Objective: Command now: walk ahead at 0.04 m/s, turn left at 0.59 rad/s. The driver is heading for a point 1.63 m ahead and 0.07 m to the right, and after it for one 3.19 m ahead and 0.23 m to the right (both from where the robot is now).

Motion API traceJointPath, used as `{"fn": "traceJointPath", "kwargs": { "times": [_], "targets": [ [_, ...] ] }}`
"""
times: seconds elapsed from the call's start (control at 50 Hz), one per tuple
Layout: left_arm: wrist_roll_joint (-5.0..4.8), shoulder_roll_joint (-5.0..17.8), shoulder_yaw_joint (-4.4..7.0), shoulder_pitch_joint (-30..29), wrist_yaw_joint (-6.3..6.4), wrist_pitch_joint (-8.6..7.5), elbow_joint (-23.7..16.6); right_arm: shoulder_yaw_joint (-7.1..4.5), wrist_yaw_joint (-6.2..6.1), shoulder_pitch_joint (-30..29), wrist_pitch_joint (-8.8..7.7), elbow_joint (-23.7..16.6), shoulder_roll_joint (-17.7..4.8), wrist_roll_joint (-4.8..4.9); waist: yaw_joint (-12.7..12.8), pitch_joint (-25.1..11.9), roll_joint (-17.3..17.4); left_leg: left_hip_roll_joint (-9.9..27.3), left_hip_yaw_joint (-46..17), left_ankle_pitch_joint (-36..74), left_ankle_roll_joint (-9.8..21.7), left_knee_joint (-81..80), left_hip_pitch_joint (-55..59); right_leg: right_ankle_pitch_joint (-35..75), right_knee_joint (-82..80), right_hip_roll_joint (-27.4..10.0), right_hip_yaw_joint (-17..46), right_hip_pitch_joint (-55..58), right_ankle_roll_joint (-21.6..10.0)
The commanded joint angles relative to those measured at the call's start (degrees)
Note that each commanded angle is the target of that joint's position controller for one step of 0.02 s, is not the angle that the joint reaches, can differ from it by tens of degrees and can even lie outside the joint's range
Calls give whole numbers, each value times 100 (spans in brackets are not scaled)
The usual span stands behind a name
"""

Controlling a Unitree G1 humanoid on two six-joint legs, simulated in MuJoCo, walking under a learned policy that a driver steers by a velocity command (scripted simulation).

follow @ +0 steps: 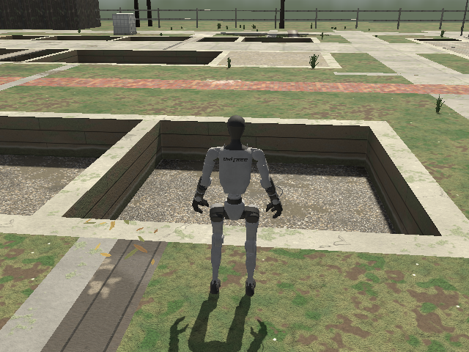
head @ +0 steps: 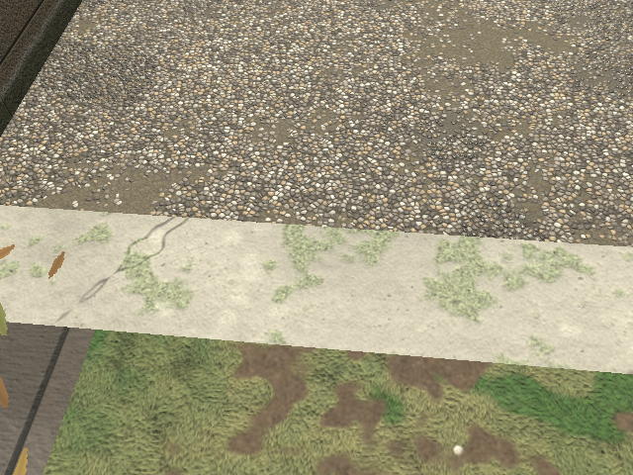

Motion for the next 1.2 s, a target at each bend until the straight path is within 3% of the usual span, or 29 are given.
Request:
{"fn": "traceJointPath", "kwargs": {
  "times": [0.02,0.12,0.16,0.18,0.2,0.22,0.24,0.26,0.28,0.3,0.34,0.38,0.44,0.5,0.56,0.58,0.6,0.62,0.64,0.66,0.68,0.74,0.92,1.2],
  "targets": [
    [-37,1017,300,-152,39,-15,-336,-35,48,180,-56,-462,-244,-31,21,-1084,-967,237,122,268,35,-628,283,812,-883,-1557,969,968,-1263],
    [-136,1230,388,-146,-41,56,-252,-74,197,96,-26,-593,-378,-29,26,-994,-1069,204,431,415,331,-1775,921,381,-771,-1715,655,944,-1105],
    [-237,1251,403,-210,-45,93,-200,-113,251,364,-27,-515,-366,-39,-187,-1002,-999,53,634,963,575,-2796,1497,207,-384,-1655,424,827,-815],
    [-264,1120,384,-7,-50,115,-97,-171,239,580,-28,-425,-459,-54,-223,-996,-834,-67,582,1260,755,-3276,1981,-128,18,-1493,199,533,-500],
    [-205,845,330,231,-92,138,-17,-288,180,766,-32,-419,-819,-62,-182,-827,113,513,-457,2083,1114,-3992,2558,-1021,1126,-1034,-319,-306,50],
    [27,615,242,154,-127,115,-328,-397,91,594,-28,-634,-1509,-99,18,-612,1804,2009,-2618,3237,2092,-4278,2845,-3137,2658,-72,-624,-1976,624],
    [-11,903,341,-501,-73,73,-434,-324,125,655,-171,-708,-1273,-319,-470,-823,1100,2136,-2657,3113,2496,-4419,2292,-3259,3780,-10,406,-1973,569],
    [-143,953,375,-436,-59,92,-408,-245,135,368,-289,-676,-1089,-352,-242,-763,837,1844,-2074,2909,2244,-4399,2160,-2744,4098,-116,585,-1964,466],
    [-158,957,403,-175,-28,124,-243,-198,135,-17,-356,-697,-899,-242,-39,-721,623,1494,-1635,2696,1895,-4334,2108,-2249,4067,-183,636,-1906,438],
    [-95,996,426,-31,12,149,-112,-118,124,-237,-380,-712,-675,-151,25,-780,584,1336,-1403,2793,1701,-4275,2149,-1908,4076,-216,637,-1850,477],
    [-95,937,423,163,3,159,-36,5,87,-314,-390,-690,-453,-157,132,-914,624,1140,-1066,3445,1697,-4227,2000,-1478,4301,-134,565,-1398,579],
    [-161,826,376,162,-20,156,-36,50,65,-272,-400,-640,-361,-189,105,-935,568,1062,-921,3529,1717,-4197,2191,-1275,3842,-159,589,-1281,636],
    [-147,628,255,-55,-73,156,-97,40,47,-206,-368,-544,-418,-185,-54,-854,635,1046,-955,3212,1713,-4137,2336,-1291,2558,-231,587,-867,668],
    [-175,713,240,-50,-116,152,-100,22,104,-162,-324,-435,-515,-199,-174,-734,673,1131,-1173,2999,1853,-4099,2112,-1648,1814,-174,474,-282,635],
    [-176,651,212,194,-135,105,9,97,146,-318,-320,-308,-361,-119,10,-651,533,1017,-1275,3011,1728,-3900,1980,-1020,503,-105,399,357,514],
    [-117,636,188,334,-152,67,67,123,149,-273,-335,-235,-294,-85,117,-659,390,895,-1225,2883,1526,-3848,1835,-77,-243,-141,455,843,423],
    [-35,823,201,445,-140,36,84,167,150,-103,-389,-185,-171,-149,47,-840,121,682,-1128,2443,1229,-3752,1651,860,-304,-468,827,1406,307],
    [-26,1259,292,450,-113,37,86,148,196,170,-462,-159,-198,-249,-259,-940,-579,264,-757,1871,994,-3527,1404,1774,110,-845,1043,1708,89],
    [-102,1074,276,283,-146,39,168,156,200,134,-488,-117,-120,-254,-283,-973,-986,-5,-398,1483,778,-3640,1674,812,150,-768,1004,1219,-128],
    [-112,780,207,162,-186,18,112,136,189,-213,-471,-96,-264,-256,-78,-780,-781,-25,-354,1440,679,-3573,1824,182,32,-602,954,905,-94],
    [-74,717,180,139,-187,-10,141,114,165,-400,-434,-125,-254,-220,-27,-722,-690,-15,-337,1556,689,-3503,1861,-45,-14,-543,897,773,-2],
    [-68,696,137,214,-182,-110,233,112,130,-342,-312,-71,-145,-209,-21,-581,-576,45,-430,1782,774,-3541,1888,-203,6,-434,780,671,125],
    [-96,669,70,286,-109,-89,492,67,77,-148,-342,334,-77,-176,26,-445,-154,52,-418,1901,674,-3605,1891,-354,47,-326,718,713,110],
    [-115,579,27,395,-79,-57,1092,57,-5,-27,-370,1070,-71,-141,27,-327,-180,53,-335,1979,618,-3704,2025,-378,-81,-185,635,750,111]
  ]
}}
Keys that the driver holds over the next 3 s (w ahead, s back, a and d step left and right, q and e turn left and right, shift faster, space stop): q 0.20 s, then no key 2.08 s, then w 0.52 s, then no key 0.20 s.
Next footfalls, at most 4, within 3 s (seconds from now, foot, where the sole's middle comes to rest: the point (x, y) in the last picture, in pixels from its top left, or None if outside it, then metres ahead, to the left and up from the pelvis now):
0.20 left None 0.04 0.14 -0.77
0.60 right None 0.09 -0.09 -0.77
2.98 right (350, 467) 0.45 -0.01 -0.77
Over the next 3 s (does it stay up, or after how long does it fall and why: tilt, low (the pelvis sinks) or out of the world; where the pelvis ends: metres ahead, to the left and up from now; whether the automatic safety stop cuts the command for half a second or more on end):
stays up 0.26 0.06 -0.02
